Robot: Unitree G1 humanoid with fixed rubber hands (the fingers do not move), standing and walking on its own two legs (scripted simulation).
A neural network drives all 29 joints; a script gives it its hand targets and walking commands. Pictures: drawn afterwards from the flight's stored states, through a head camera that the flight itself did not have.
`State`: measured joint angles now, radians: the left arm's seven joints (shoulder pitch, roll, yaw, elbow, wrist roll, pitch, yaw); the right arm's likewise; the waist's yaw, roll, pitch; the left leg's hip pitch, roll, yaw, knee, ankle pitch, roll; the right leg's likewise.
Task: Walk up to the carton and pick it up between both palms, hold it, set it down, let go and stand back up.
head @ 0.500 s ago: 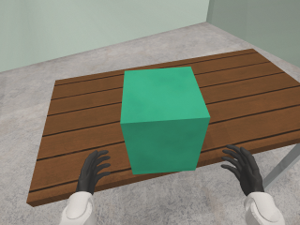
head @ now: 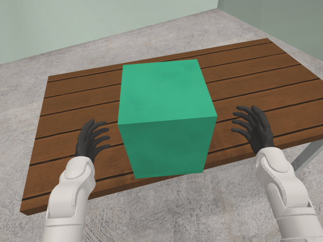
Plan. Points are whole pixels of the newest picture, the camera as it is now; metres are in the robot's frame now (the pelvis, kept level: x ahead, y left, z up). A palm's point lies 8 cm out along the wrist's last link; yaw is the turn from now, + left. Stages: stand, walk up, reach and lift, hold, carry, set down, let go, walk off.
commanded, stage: reach and lift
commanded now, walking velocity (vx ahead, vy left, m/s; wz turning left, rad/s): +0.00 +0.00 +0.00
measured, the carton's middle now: (164, 121) +0.44 +0.02 +0.05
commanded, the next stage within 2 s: none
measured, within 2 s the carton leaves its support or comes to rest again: neither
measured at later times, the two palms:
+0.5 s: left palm (79, 116) +0.37 +0.20 +0.16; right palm (253, 111) +0.39 -0.18 +0.14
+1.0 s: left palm (77, 89) +0.42 +0.21 +0.19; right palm (243, 77) +0.45 -0.17 +0.19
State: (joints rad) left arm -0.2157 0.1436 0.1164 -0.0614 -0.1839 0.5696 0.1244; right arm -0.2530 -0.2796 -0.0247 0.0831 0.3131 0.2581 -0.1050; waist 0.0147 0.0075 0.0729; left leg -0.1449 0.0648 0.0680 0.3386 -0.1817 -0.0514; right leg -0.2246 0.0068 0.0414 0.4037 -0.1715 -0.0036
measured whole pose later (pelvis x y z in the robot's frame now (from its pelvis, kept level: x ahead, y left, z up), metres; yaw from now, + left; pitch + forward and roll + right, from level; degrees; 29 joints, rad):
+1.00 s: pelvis +0.00 +0.00 +0.00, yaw +2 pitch +8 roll +0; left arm -0.89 0.32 0.11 0.43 -0.25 0.70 0.15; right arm -0.93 -0.40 0.06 0.62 0.46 0.44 -0.12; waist 0.01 0.02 -0.07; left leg -0.36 0.07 0.00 0.40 -0.18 -0.06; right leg -0.38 0.02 0.00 0.37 -0.13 -0.01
